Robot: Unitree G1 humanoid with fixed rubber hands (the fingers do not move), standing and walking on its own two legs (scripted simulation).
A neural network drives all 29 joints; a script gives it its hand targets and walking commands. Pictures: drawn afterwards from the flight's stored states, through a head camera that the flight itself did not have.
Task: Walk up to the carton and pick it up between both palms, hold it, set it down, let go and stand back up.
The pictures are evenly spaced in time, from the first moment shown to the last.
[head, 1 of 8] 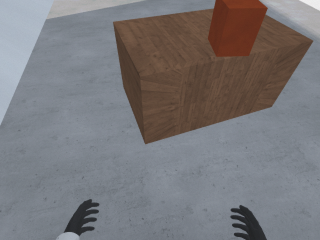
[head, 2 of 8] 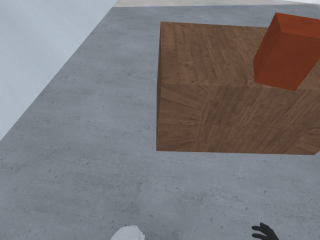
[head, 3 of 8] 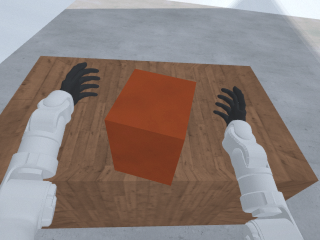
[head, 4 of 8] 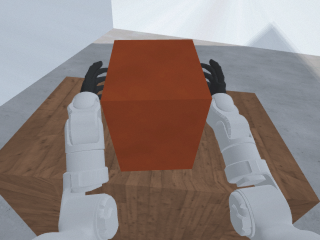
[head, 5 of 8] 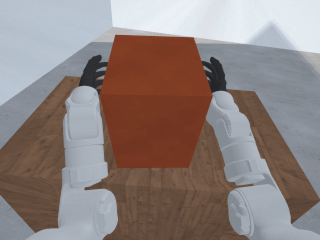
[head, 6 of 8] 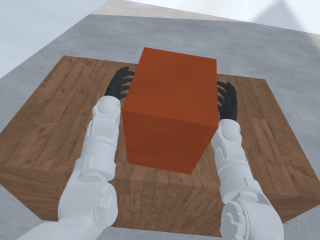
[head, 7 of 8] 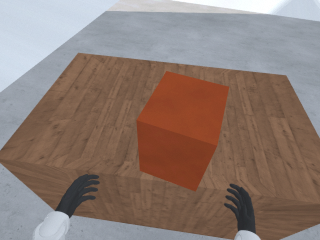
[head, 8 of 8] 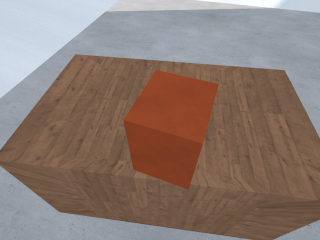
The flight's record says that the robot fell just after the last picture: no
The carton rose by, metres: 0.20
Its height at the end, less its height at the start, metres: +0.00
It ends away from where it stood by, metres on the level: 0.02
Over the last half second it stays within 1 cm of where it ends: yes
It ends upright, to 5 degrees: yes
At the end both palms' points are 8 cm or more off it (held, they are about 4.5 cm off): yes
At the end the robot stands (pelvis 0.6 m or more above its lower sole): yes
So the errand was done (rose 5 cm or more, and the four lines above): yes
